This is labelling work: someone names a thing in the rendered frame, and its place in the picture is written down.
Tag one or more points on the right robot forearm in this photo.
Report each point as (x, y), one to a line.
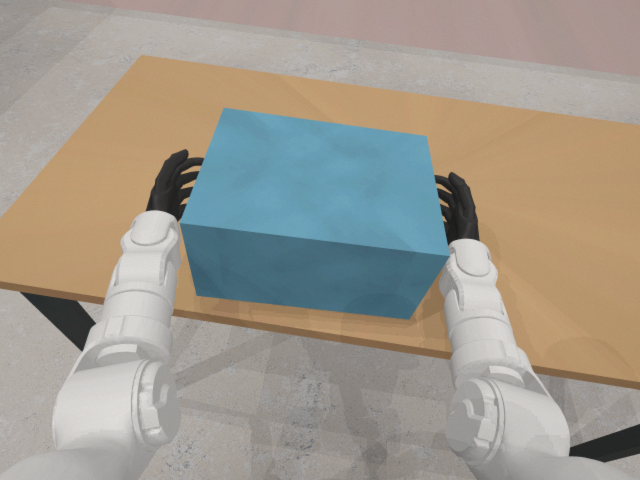
(479, 330)

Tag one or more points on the left robot hand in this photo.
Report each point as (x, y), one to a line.
(167, 195)

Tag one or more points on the right robot upper arm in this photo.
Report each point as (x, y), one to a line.
(505, 432)

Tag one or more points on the right robot hand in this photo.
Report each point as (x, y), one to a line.
(462, 221)

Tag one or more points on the left robot upper arm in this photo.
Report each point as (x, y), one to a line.
(109, 423)

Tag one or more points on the table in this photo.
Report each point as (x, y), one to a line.
(557, 199)

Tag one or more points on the left robot forearm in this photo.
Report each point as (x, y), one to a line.
(137, 310)

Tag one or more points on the carton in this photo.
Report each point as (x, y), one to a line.
(312, 214)

